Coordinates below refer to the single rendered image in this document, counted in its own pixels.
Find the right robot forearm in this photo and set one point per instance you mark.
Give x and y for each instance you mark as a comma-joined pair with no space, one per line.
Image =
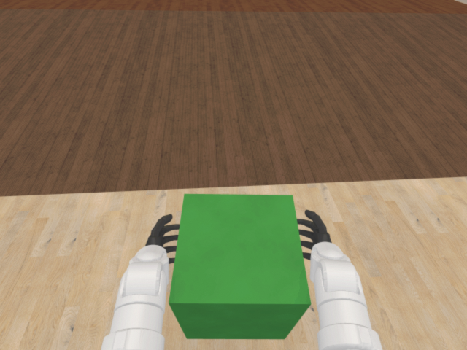
341,304

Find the left robot forearm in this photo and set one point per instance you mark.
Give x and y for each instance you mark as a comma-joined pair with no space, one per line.
140,305

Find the left robot hand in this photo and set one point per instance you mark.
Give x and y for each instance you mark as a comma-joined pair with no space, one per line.
157,238

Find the carton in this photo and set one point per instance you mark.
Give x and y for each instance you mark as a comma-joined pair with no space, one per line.
239,269

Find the right robot hand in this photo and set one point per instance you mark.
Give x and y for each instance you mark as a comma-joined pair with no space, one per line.
318,235

